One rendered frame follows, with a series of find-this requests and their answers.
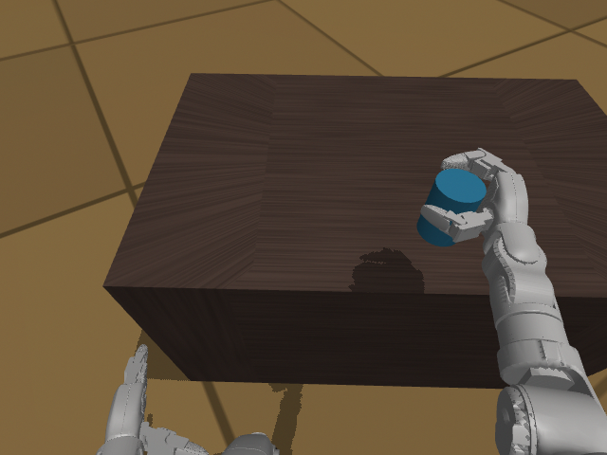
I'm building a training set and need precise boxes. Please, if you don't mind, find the can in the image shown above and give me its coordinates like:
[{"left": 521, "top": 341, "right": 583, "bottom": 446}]
[{"left": 416, "top": 169, "right": 487, "bottom": 246}]

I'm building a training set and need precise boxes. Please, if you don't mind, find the left robot hand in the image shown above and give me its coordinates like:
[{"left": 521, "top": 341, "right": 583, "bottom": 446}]
[{"left": 104, "top": 344, "right": 209, "bottom": 455}]

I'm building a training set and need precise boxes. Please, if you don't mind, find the left robot arm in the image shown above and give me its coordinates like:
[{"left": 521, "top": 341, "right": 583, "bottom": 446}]
[{"left": 96, "top": 436, "right": 144, "bottom": 455}]

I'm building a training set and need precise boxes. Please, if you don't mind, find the right robot hand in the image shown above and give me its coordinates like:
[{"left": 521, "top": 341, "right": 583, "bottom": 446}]
[{"left": 420, "top": 148, "right": 528, "bottom": 243}]

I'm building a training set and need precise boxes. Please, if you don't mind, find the right robot arm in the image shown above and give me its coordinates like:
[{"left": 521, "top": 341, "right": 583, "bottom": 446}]
[{"left": 482, "top": 222, "right": 607, "bottom": 455}]

